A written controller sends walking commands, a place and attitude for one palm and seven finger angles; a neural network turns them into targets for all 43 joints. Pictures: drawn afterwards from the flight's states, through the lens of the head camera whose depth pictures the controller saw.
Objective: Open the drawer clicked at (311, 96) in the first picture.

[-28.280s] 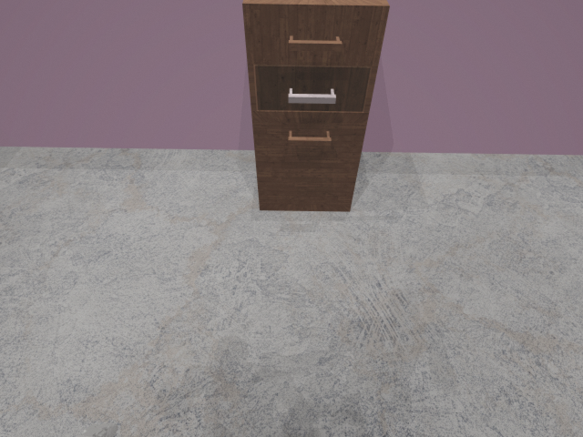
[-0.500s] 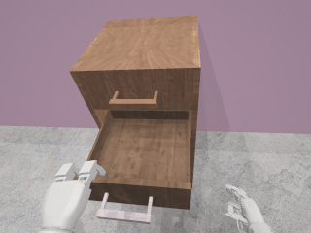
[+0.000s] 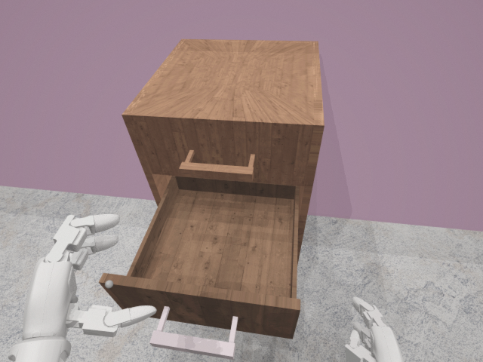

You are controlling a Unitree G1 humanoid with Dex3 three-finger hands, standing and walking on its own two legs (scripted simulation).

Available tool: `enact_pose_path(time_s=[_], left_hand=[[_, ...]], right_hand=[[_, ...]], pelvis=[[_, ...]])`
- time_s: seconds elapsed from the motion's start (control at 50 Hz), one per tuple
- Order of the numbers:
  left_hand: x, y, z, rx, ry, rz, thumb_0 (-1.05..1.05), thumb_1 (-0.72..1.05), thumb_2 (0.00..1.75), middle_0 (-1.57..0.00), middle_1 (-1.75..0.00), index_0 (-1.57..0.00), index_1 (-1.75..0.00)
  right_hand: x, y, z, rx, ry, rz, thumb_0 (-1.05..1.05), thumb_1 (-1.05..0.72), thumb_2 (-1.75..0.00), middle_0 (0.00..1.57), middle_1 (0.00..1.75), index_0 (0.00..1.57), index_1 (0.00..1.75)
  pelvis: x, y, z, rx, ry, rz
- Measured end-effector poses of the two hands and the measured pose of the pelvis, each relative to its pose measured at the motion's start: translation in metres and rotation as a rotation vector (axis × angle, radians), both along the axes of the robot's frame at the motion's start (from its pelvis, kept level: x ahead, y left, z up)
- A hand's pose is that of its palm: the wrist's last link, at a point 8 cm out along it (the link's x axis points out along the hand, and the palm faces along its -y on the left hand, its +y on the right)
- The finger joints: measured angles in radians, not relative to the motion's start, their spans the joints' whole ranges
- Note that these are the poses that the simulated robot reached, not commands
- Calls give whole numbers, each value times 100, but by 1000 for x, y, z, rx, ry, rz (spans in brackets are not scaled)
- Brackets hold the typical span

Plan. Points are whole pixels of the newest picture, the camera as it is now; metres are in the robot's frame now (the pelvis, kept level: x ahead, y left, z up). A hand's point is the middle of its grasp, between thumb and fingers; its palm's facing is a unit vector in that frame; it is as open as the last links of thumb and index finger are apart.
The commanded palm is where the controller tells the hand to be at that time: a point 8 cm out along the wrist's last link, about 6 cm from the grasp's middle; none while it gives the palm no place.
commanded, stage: draw the hand back to the body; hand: left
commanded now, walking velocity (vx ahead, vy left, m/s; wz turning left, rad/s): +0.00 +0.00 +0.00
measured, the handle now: (196, 331) +0.21 +0.13 -0.14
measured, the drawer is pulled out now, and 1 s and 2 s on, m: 0.30 0.30 0.30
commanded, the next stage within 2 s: step back with the hand held close in 0.66 s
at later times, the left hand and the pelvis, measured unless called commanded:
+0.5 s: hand (60, 258) +0.19 +0.25 +0.16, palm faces +0.40 -0.82 -0.40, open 8.3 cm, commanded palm +0.14 +0.29 +0.18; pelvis +0.01 +0.01 +0.01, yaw +0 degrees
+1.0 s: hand (62, 260) +0.19 +0.24 +0.17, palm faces +0.32 -0.81 -0.50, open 7.4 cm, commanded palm +0.12 +0.29 +0.18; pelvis -0.01 +0.01 +0.01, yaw +0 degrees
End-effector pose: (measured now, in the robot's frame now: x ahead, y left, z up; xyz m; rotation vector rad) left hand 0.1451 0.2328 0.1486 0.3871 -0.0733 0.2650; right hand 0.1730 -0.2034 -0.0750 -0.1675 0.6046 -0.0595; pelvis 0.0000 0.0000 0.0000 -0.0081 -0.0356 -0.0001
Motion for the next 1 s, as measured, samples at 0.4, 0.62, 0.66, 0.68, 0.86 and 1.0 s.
enact_pose_path(time_s=[0.4, 0.62, 0.66, 0.68, 0.86, 1.0], left_hand=[[6, 47, 35, 95, -76, 108, 0, 49, 72, -24, -57, -24, -57], [7, 47, 29, 67, -56, 103, 1, 81, 86, -22, -36, -22, -36], [6, 47, 30, 72, -53, 102, 1, 84, 87, -22, -34, -22, -34], [6, 48, 31, 75, -54, 102, 1, 85, 88, -22, -34, -22, -34], [6, 53, 46, 142, -111, 101, 1, 88, 90, -22, -31, -21, -31], [8, 46, 41, 181, -66, 22, 1, 89, 90, -21, -31, -21, -31]], right_hand=[[29, -1, 10, -21, -8, 4, 2, -91, -90, 20, 30, 20, 30], [26, 4, 9, -15, 13, 16, 2, -91, -90, 21, 30, 20, 30], [24, 4, 8, -15, 18, 16, 2, -91, -90, 21, 30, 20, 30], [23, 4, 7, -14, 20, 16, 2, -91, -90, 21, 30, 20, 30], [13, 0, 5, -15, 54, 1, 2, -91, -90, 21, 30, 20, 30], [-5, -16, 1, -33, 106, -75, 2, -90, -90, 21, 30, 20, 30]], pelvis=[[8, 6, 6, -3, 0, -4], [7, 8, 7, -3, 1, -3], [7, 8, 7, -4, 0, -3], [7, 8, 7, -4, 0, -3], [0, 7, 7, -5, 20, 2], [-11, 11, 7, 1, 70, -4]])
